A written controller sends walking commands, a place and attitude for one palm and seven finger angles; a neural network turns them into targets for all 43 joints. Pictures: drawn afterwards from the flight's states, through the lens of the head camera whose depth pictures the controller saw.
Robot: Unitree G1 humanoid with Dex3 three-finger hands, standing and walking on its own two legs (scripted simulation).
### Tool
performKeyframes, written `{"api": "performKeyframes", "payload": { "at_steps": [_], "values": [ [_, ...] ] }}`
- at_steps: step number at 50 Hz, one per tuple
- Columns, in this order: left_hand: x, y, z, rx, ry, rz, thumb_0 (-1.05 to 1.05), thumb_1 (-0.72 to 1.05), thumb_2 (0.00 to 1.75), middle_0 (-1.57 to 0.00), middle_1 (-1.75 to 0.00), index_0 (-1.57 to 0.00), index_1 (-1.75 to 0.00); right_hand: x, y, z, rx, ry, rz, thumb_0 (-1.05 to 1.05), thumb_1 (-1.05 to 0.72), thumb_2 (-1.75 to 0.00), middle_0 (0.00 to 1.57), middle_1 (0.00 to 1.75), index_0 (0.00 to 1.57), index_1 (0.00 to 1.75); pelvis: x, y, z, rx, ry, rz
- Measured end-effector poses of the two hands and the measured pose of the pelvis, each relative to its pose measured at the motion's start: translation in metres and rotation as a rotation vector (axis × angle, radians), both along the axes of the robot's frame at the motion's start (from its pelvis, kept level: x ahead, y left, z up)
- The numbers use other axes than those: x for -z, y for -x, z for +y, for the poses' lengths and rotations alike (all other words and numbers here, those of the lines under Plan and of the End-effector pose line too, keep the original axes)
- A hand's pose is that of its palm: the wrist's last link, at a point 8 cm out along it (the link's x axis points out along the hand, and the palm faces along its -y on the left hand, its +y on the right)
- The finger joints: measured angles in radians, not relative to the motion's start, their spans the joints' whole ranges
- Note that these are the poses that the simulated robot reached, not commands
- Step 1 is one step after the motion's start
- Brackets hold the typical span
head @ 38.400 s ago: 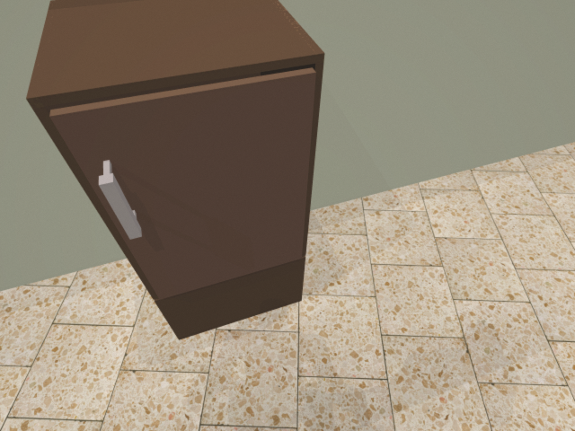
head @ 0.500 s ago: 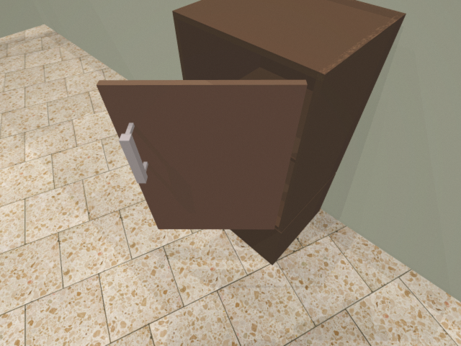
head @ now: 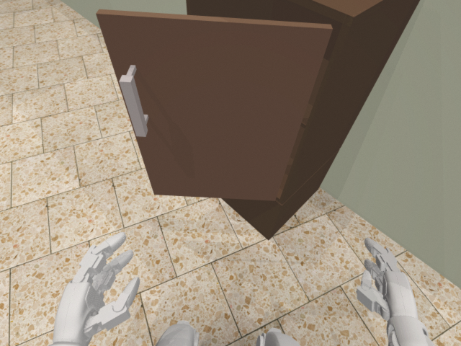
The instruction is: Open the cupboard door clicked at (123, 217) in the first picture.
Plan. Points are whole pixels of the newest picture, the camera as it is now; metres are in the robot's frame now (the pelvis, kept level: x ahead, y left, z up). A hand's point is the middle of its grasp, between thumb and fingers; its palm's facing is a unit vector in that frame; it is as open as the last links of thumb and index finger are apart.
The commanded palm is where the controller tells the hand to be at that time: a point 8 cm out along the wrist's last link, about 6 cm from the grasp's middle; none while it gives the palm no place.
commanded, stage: raise the hand with hooked fingers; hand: left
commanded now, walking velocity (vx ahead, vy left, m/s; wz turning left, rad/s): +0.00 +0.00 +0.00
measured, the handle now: (137, 102) +0.57 +0.26 +0.07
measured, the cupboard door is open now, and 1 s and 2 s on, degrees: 43 43 43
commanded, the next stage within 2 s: move the hooked fingers beside the handle in 1.64 s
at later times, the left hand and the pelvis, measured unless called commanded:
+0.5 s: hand (77, 247) +0.24 +0.26 +0.06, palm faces +0.14 -0.99 -0.09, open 11.8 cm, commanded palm +0.21 +0.30 +0.05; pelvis +0.00 +0.04 +0.00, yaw +0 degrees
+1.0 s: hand (66, 210) +0.29 +0.29 +0.07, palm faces +0.08 -1.00 -0.06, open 13.9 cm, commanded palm +0.27 +0.34 +0.08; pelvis +0.02 +0.03 +0.02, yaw +0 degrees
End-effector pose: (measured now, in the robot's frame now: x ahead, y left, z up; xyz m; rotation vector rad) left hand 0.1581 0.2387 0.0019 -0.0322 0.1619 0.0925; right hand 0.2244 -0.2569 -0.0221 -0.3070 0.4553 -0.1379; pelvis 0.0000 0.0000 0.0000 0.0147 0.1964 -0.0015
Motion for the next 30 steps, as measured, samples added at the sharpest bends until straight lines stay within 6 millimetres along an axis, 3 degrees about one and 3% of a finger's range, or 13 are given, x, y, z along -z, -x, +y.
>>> {"api": "performKeyframes", "payload": {
  "at_steps": [2, 5, 9, 13, 17, 21, 25, 30],
  "values": [
    [-0.001, 0.011, 0.012, -0.057, -0.029, -0.017, 0.01, 0.52, 0.74, -0.23, -0.55, -0.23, -0.55, 0.009, 0.000, 0.012, -0.021, 0.000, 0.009, 0.01, -0.91, -0.90, 0.20, 0.29, 0.20, 0.30, 0.007, 0.003, 0.003, -0.008, 0.013, 0.008],
    [-0.023, 0.009, 0.024, -0.091, -0.081, -0.151, 0.02, 0.45, 0.71, -0.24, -0.59, -0.23, -0.59, 0.029, 0.008, 0.034, -0.052, -0.019, 0.051, 0.01, -0.91, -0.90, 0.20, 0.29, 0.20, 0.30, 0.014, 0.008, 0.007, -0.021, 0.034, 0.014],
    [-0.048, -0.020, 0.023, 0.025, -0.111, -0.291, 0.02, 0.35, 0.67, -0.24, -0.65, -0.23, -0.65, 0.057, 0.031, 0.063, -0.074, -0.075, 0.135, 0.01, -0.91, -0.90, 0.20, 0.30, 0.20, 0.30, 0.019, 0.015, 0.015, -0.031, 0.056, 0.018],
    [-0.037, -0.054, 0.020, 0.165, -0.080, -0.162, 0.01, 0.26, 0.63, -0.24, -0.71, -0.24, -0.71, 0.071, 0.064, 0.079, -0.018, -0.139, 0.225, 0.01, -0.90, -0.90, 0.20, 0.30, 0.21, 0.30, 0.015, 0.018, 0.023, -0.020, 0.057, 0.021],
    [-0.032, -0.062, 0.031, 0.119, -0.032, -0.011, 0.01, 0.17, 0.59, -0.26, -0.77, -0.25, -0.77, 0.066, 0.093, 0.078, 0.065, -0.156, 0.285, 0.01, -0.90, -0.90, 0.21, 0.30, 0.21, 0.30, 0.002, 0.013, 0.031, 0.000, 0.049, 0.018],
    [-0.052, -0.054, 0.052, -0.013, -0.074, -0.069, 0.01, 0.08, 0.55, -0.26, -0.83, -0.26, -0.83, 0.058, 0.106, 0.068, 0.095, -0.118, 0.311, 0.01, -0.90, -0.90, 0.21, 0.30, 0.21, 0.30, -0.005, 0.005, 0.036, 0.005, 0.047, 0.017],
    [-0.062, -0.054, 0.068, -0.044, -0.139, -0.162, 0.01, -0.02, 0.51, -0.27, -0.89, -0.26, -0.89, 0.057, 0.103, 0.055, 0.069, -0.055, 0.320, 0.01, -0.90, -0.90, 0.21, 0.30, 0.20, 0.30, -0.002, 0.003, 0.040, -0.008, 0.051, 0.025],
    [-0.046, -0.068, 0.069, 0.049, -0.105, -0.107, 0.00, -0.14, 0.46, -0.27, -0.97, -0.27, -0.97, 0.051, 0.085, 0.045, 0.073, -0.011, 0.287, 0.01, -0.90, -0.90, 0.20, 0.30, 0.20, 0.30, 0.000, 0.002, 0.042, -0.011, 0.057, 0.027]
  ]
}}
